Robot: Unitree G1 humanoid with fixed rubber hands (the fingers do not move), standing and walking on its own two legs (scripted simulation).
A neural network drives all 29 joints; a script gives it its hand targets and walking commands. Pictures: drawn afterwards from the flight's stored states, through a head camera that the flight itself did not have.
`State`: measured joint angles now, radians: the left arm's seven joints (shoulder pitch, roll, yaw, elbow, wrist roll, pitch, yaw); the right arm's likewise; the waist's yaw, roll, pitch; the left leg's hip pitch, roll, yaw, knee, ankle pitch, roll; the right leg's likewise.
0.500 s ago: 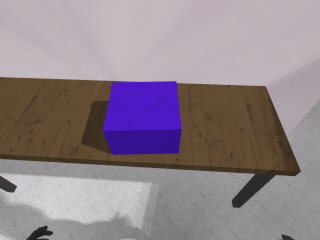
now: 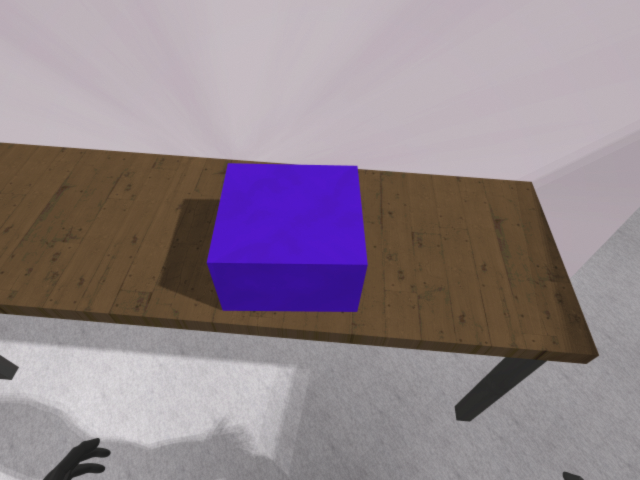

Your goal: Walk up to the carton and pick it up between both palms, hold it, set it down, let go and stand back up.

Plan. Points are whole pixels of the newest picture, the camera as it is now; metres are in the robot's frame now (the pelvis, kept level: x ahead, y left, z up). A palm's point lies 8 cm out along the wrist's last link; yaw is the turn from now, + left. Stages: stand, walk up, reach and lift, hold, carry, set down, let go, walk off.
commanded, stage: walk up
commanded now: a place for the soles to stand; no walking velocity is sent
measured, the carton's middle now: (291, 236) +0.54 +0.07 -0.10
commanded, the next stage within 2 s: none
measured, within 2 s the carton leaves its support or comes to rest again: neither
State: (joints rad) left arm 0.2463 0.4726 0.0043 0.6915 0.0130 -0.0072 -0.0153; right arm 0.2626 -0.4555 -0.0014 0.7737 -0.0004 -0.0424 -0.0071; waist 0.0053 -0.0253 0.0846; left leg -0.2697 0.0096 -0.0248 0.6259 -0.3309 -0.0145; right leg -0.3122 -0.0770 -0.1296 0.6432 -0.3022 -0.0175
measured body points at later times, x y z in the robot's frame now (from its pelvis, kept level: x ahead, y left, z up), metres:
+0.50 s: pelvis +0.00 +0.03 +0.00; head +0.02 +0.02 +0.45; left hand +0.09 +0.38 -0.07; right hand +0.11 -0.30 -0.10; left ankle +0.04 +0.19 -0.68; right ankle +0.03 -0.11 -0.72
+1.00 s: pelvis +0.05 +0.13 +0.00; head +0.08 +0.12 +0.45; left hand +0.13 +0.48 -0.08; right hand +0.14 -0.20 -0.10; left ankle +0.07 +0.23 -0.73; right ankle +0.07 +0.00 -0.71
